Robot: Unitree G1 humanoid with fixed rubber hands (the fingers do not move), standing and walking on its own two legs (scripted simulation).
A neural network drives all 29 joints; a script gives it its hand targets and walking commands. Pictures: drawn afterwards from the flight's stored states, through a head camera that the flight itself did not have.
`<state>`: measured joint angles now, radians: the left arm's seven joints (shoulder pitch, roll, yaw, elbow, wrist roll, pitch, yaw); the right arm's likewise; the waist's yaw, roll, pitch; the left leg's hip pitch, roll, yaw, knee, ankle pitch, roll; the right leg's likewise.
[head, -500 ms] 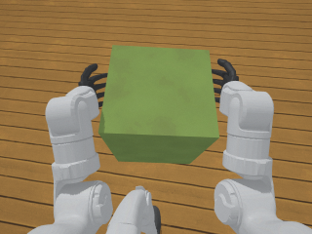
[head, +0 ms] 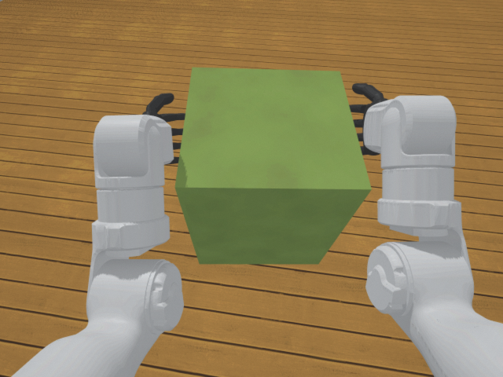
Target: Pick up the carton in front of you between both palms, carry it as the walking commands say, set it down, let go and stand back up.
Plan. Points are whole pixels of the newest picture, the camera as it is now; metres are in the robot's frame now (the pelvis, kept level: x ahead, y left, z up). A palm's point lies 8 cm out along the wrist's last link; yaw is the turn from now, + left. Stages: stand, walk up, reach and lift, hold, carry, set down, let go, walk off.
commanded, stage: carry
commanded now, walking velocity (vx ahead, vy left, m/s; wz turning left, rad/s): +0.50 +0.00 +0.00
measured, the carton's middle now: (262, 177) +0.40 +0.02 +0.12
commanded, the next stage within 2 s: none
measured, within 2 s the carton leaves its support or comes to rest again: neither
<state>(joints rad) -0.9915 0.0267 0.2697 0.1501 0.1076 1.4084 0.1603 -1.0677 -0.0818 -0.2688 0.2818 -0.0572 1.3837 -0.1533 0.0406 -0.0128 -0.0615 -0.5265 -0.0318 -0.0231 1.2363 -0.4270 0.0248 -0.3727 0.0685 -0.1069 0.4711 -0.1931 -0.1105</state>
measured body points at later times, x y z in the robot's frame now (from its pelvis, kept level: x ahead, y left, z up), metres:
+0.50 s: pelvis +0.31 +0.07 +0.01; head +0.38 +0.07 +0.46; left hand +0.65 +0.19 +0.06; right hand +0.62 -0.10 +0.06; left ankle +0.30 +0.13 -0.73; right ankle +0.30 -0.07 -0.67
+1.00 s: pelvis +0.63 +0.04 +0.01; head +0.59 +0.03 +0.46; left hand +0.90 +0.21 +0.11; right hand +0.92 -0.09 +0.11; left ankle +0.73 +0.19 -0.70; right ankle +0.55 -0.05 -0.73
